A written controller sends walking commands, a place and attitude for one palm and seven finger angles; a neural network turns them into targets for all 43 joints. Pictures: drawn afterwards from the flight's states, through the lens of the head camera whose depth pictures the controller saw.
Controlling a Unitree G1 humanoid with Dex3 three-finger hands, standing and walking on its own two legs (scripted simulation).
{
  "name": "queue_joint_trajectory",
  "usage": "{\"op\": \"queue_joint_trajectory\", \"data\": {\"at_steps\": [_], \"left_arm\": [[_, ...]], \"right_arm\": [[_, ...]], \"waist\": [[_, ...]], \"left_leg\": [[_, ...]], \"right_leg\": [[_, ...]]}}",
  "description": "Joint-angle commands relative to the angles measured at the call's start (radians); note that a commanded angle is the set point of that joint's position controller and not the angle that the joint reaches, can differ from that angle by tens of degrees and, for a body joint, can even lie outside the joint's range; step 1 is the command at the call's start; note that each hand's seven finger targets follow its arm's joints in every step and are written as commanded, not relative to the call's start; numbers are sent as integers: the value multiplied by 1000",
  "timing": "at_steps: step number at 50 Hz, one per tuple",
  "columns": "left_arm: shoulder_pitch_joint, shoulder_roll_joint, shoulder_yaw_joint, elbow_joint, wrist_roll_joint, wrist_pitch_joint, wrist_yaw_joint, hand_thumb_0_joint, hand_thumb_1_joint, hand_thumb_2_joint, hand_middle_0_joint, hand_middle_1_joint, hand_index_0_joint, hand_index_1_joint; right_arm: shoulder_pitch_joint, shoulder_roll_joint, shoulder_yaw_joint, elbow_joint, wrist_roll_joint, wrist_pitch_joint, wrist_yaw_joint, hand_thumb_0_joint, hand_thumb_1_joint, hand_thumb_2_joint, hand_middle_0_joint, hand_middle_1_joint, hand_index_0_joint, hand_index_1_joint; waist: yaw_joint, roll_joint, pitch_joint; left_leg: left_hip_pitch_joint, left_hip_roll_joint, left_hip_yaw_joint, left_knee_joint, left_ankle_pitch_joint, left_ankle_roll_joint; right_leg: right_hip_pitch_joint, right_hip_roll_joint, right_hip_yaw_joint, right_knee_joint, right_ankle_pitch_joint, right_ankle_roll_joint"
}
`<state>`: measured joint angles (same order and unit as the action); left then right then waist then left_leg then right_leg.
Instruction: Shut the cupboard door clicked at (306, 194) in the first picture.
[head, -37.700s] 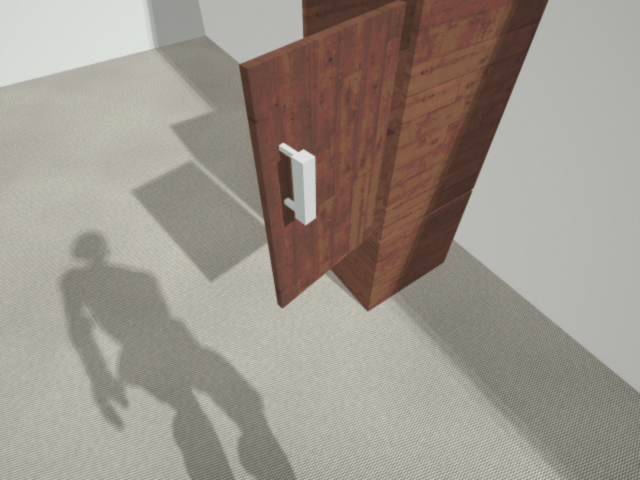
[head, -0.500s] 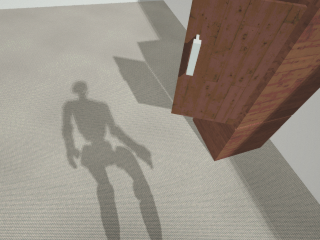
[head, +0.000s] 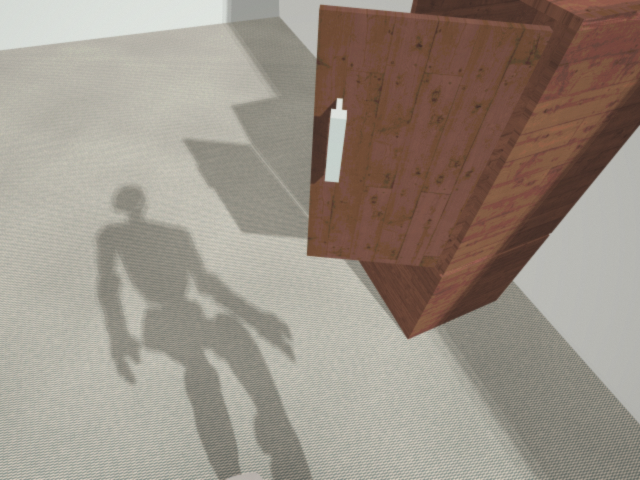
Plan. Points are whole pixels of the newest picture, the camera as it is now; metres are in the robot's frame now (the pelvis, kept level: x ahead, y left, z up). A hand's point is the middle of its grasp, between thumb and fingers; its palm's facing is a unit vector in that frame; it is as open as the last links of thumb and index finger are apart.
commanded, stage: take the last steps up to it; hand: left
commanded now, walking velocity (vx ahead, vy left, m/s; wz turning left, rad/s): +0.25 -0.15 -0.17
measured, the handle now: (335, 140) +0.65 +0.01 +0.05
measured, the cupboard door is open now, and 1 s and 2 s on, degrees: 61 61 61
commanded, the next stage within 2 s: come to a stop and stand still in 0.32 s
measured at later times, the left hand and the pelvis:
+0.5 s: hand (270, 366) +0.31 +0.09 -0.17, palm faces -0.17 -0.96 -0.23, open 7.4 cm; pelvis +0.16 -0.08 -0.01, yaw -6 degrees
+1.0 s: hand (229, 407) +0.25 +0.15 -0.18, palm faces +0.00 -0.97 -0.23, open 7.4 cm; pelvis +0.19 -0.05 +0.00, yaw -4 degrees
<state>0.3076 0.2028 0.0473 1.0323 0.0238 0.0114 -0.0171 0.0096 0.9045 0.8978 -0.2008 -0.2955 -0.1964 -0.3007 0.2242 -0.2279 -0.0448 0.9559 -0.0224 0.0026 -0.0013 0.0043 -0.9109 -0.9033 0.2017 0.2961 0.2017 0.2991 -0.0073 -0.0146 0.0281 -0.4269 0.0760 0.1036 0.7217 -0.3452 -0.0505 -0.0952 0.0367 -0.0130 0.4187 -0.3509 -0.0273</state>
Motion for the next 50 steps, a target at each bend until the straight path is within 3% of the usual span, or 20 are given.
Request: {"op": "queue_joint_trajectory", "data": {"at_steps": [1,2,3,6,9,13,16,20,21,22,23,24,28,38,41,42,43,44,46,50], "left_arm": [[-29,87,31,-77,-15,-23,-8,0,900,900,-200,-300,-200,-300],[-48,83,20,-112,-11,-23,-13,0,900,900,-200,-300,-200,-300],[-109,116,28,-117,7,-14,-10,0,900,900,-200,-300,-200,-300],[-130,94,36,-97,14,-6,-31,0,900,900,-200,-300,-200,-300],[-105,62,28,-83,9,14,-36,0,900,900,-200,-300,-200,-300],[-168,40,13,-104,5,14,-36,0,900,900,-200,-300,-200,-300],[-212,48,11,-119,4,8,-35,0,900,900,-200,-300,-200,-300],[-105,91,22,-88,5,-10,-27,0,900,900,-200,-300,-200,-300],[18,132,32,-52,7,-24,-19,0,900,900,-200,-300,-200,-300],[138,222,52,-14,12,-45,0,0,900,900,-200,-300,-200,-300],[159,259,46,-5,-5,-51,12,0,900,900,-200,-300,-200,-300],[68,229,34,-21,-4,-55,26,0,900,900,-200,-300,-200,-300],[-119,149,11,-70,0,-37,54,0,900,900,-200,-300,-200,-300],[-132,168,46,-96,8,-8,64,0,900,900,-200,-300,-200,-300],[-138,157,44,-100,-2,4,62,0,900,900,-200,-300,-200,-300],[-92,112,34,-109,-8,15,60,0,900,900,-200,-300,-200,-300],[-75,69,19,-121,-13,25,60,0,900,900,-200,-300,-200,-300],[-87,92,20,-123,-7,35,62,0,900,900,-200,-300,-200,-300],[-75,108,29,-105,-2,45,64,0,900,900,-200,-300,-200,-300],[-20,117,30,-66,-8,39,49,0,900,900,-200,-300,-200,-300]], "right_arm": [[269,-217,-46,20,-25,-59,-28,0,-900,-900,200,300,200,300],[348,-295,-56,28,-31,-53,-40,0,-900,-900,200,300,200,300],[320,-284,-52,34,-23,-46,-48,0,-900,-900,200,300,200,300],[164,-175,-21,-7,-18,-59,-49,0,-900,-900,200,300,200,300],[163,-151,-18,12,-15,-67,-45,0,-900,-900,200,300,200,300],[177,-149,-26,33,-14,-59,-33,0,-900,-900,200,300,200,300],[182,-155,-34,43,-15,-50,-26,0,-900,-900,200,300,200,300],[150,-159,-44,50,-12,-33,-22,0,-900,-900,200,300,200,300],[142,-142,-38,53,-4,-35,-17,0,-900,-900,200,300,200,300],[164,-63,-20,39,10,-37,-9,0,-900,-900,200,300,200,300],[164,-21,-7,12,21,-26,-19,0,-900,-900,200,300,200,300],[166,-16,-3,21,25,-14,-29,0,-900,-900,200,300,200,300],[165,-14,2,71,27,19,-29,0,-900,-900,200,300,200,300],[21,-33,-21,-19,16,46,-11,0,-900,-900,200,300,200,300],[77,-51,-23,-10,12,34,-8,0,-900,-900,200,300,200,300],[70,-118,-30,-25,3,21,-8,0,-900,-900,200,300,200,300],[51,-194,-38,-52,-4,22,-12,0,-900,-900,200,300,200,300],[29,-194,-35,-68,-9,22,-28,0,-900,-900,200,300,200,300],[-21,-167,-20,-76,-7,15,-48,0,-900,-900,200,300,200,300],[-34,-114,1,-75,6,-3,-57,0,-900,-900,200,300,200,300]], "waist": [[-120,247,-121],[-139,337,-130],[-131,248,-82],[-43,136,56],[-24,155,27],[-29,173,35],[-41,189,48],[19,130,17],[83,54,-52],[122,-175,-158],[97,-215,-198],[62,-203,-192],[-9,-126,-138],[7,-151,-101],[-28,-119,-103],[-10,87,-130],[-12,290,-107],[-23,168,-79],[0,212,-71],[19,103,-103]], "left_leg": [[536,222,-326,-359,61,85],[588,458,-625,-476,0,196],[499,473,-635,-505,-8,206],[291,365,-347,-513,160,171],[298,285,-124,-494,323,149],[296,254,-7,-475,422,139],[269,251,-1,-454,409,137],[204,224,15,-287,391,99],[145,164,57,-120,377,65],[-33,29,106,146,71,27],[-46,-32,4,340,-339,20],[-40,4,-88,375,-317,18],[55,0,-100,288,-188,7],[49,-53,-102,84,-92,0],[251,-33,-92,-264,211,17],[341,128,-259,-333,490,77],[270,318,-411,-391,782,195],[205,337,-397,-389,777,255],[211,273,-334,-352,853,231],[323,209,-252,-360,737,204]], "right_leg": [[-389,-33,50,346,24,-44],[-549,19,2,619,-247,-10],[-598,-34,84,772,-201,-8],[-568,-115,71,810,-4,24],[-514,-113,29,685,74,45],[-464,-119,-35,454,159,54],[-383,-93,-74,320,179,47],[-109,-41,-122,124,201,23],[69,-66,-70,55,242,8],[270,-288,169,3,445,-59],[212,-451,313,-49,769,-138],[136,-437,276,-41,909,-166],[-36,-362,105,-2,1002,-148],[-57,-381,113,-15,818,-175],[-153,-305,69,84,545,-86],[-253,-188,-3,184,245,-8],[-291,-76,-59,356,-221,52],[-283,-44,27,535,-288,46],[-348,-29,120,698,-214,53],[-381,-36,114,714,-63,84]]}}
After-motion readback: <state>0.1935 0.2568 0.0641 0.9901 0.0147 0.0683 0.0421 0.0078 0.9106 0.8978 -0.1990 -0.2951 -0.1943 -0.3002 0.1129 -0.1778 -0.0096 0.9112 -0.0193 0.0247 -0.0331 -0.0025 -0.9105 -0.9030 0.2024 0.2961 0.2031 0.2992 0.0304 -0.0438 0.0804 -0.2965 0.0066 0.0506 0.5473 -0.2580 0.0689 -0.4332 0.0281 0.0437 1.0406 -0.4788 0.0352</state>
